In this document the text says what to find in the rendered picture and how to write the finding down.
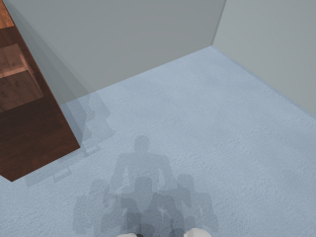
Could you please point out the cabinet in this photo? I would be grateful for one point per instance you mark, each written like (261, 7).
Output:
(36, 133)

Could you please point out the drawer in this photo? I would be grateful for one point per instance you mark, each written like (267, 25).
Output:
(18, 84)

